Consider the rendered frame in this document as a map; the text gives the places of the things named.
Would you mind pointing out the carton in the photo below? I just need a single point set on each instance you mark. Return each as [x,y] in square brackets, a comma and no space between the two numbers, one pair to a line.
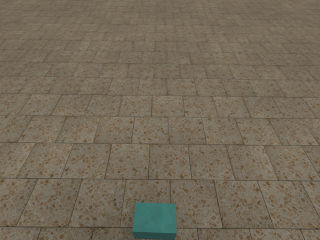
[154,221]

